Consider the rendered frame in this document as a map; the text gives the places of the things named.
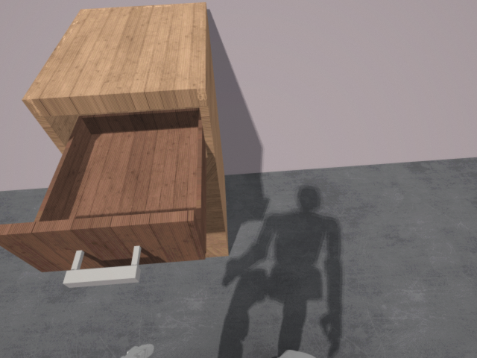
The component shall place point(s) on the handle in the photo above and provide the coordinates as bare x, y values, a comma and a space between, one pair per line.
102, 276

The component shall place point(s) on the cabinet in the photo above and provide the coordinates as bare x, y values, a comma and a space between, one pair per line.
137, 59

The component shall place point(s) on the drawer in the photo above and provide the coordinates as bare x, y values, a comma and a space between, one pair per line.
124, 180

